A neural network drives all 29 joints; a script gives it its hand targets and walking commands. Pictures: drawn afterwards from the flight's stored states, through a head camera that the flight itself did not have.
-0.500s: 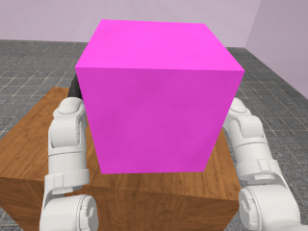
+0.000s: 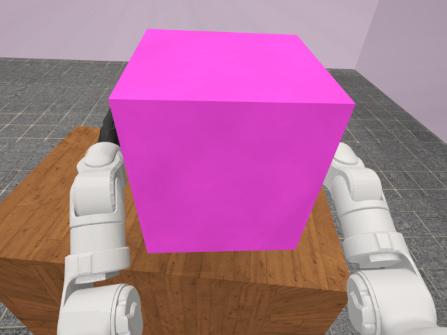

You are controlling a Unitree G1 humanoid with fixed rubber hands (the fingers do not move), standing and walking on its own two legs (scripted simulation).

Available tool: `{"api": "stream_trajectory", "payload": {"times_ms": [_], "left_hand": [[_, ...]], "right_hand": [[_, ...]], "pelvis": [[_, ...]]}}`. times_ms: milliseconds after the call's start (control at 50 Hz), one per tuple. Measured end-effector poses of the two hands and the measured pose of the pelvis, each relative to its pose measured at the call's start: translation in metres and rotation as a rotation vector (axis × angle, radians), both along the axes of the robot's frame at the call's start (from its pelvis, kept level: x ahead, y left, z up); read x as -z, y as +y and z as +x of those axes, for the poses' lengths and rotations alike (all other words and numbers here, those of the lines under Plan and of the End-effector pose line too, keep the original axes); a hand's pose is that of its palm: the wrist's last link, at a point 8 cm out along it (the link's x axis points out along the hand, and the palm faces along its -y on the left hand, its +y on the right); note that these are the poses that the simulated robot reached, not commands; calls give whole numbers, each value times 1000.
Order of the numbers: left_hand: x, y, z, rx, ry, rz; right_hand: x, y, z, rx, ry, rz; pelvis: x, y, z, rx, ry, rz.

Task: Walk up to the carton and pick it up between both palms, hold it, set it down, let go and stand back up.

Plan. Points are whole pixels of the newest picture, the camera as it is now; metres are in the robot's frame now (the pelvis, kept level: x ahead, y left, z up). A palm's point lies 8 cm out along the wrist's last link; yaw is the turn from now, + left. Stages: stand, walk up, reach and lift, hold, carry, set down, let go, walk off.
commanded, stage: hold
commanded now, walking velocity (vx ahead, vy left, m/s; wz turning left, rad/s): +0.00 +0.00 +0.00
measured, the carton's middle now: (223, 142) +0.39 -0.01 +0.20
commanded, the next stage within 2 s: set down in 1.86 s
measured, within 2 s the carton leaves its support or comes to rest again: neither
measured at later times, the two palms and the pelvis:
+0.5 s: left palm (104, 149) +0.35 +0.18 +0.22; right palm (319, 144) +0.36 -0.18 +0.22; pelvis +0.00 +0.00 +0.00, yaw +0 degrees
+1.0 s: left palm (102, 150) +0.35 +0.18 +0.22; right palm (318, 143) +0.36 -0.18 +0.22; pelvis +0.00 +0.00 +0.00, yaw +0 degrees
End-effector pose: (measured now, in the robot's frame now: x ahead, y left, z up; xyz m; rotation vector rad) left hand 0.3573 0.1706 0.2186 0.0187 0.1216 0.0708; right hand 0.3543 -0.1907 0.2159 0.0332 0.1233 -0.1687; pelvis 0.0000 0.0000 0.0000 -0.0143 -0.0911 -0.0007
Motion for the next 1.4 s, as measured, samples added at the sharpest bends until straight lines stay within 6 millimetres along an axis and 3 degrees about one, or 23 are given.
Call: {"api": "stream_trajectory", "payload": {"times_ms": [180,380,660,880,1400], "left_hand": [[10,8,-6,-20,24,-2],[6,16,-6,-35,21,-15],[7,4,-5,-14,23,3],[0,10,-8,-30,10,-15],[6,9,-1,-28,22,-7]], "right_hand": [[7,8,2,-23,25,-14],[0,17,5,-35,19,1],[5,5,-2,-15,21,-8],[-5,11,1,-26,7,-4],[1,9,7,-26,20,-11]], "pelvis": [[0,2,1,10,1,0],[0,3,0,3,8,1],[0,6,0,13,-1,-1],[0,4,-1,16,-1,1],[0,3,2,9,16,0]]}}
